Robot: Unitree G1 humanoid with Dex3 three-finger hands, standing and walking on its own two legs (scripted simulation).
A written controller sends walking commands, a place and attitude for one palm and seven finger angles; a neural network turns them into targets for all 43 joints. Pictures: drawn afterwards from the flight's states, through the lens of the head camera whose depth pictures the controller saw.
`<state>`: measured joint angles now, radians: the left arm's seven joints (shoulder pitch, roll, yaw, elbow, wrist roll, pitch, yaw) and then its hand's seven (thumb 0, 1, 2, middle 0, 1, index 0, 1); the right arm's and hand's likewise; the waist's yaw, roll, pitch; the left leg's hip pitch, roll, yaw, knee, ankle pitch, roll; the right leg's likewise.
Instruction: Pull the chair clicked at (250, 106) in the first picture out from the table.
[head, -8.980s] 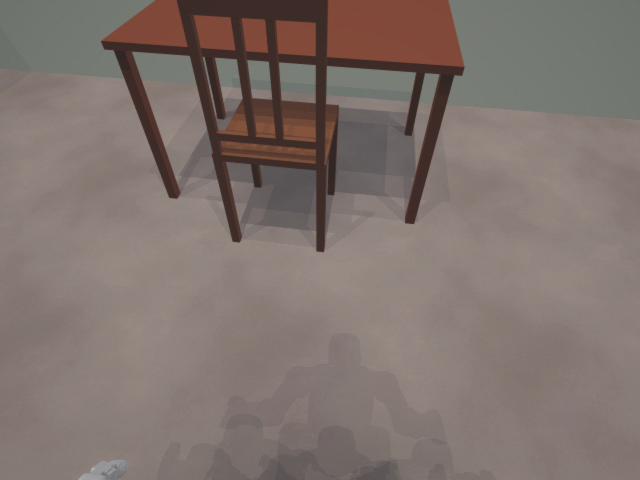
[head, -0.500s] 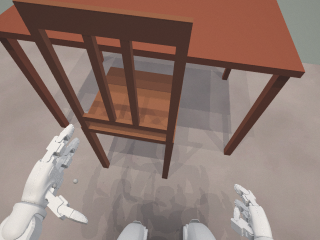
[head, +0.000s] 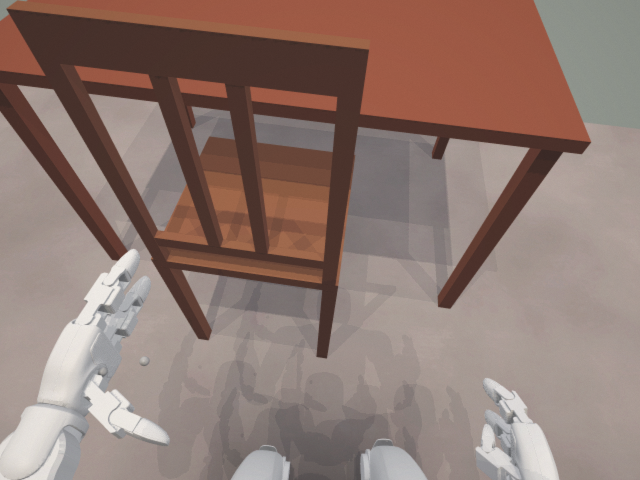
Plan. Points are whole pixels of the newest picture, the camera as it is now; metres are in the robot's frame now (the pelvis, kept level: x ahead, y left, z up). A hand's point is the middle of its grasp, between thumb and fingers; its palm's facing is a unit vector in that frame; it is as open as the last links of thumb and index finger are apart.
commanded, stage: raise the hand toward the chair's back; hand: left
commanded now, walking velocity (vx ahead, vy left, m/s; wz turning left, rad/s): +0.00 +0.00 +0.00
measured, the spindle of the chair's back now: (195, 177) +0.53 +0.22 +0.03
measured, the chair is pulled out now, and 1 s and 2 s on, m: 0.00 0.00 0.00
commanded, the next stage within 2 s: aim the fingers beside a spindle in 0.10 s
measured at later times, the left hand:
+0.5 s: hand (172, 344) +0.26 +0.18 +0.04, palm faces -0.14 -0.99 -0.05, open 17.0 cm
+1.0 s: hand (207, 314) +0.31 +0.16 +0.02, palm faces -0.15 -0.99 -0.05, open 16.9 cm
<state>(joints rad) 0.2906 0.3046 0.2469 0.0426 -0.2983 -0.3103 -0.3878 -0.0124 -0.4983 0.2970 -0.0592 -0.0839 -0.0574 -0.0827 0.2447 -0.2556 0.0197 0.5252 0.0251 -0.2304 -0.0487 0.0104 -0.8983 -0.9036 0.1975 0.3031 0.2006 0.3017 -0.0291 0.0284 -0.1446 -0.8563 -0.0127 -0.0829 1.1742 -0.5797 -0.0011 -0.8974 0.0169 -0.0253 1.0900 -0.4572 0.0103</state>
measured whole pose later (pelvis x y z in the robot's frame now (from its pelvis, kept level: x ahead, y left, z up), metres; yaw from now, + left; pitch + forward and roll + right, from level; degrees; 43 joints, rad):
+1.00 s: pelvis +0.00 +0.00 -0.02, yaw +0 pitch +19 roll -2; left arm 0.01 0.25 0.15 0.22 -0.21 -0.33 -0.28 -0.01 -0.50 0.30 -0.06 -0.08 -0.06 -0.08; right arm 0.24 -0.26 0.03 0.54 0.01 -0.18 -0.03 0.01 -0.90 -0.90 0.20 0.30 0.20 0.30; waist -0.05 0.03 -0.16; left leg -0.98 -0.02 -0.07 1.23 -0.59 0.00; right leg -1.03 0.01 -0.01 1.17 -0.48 0.01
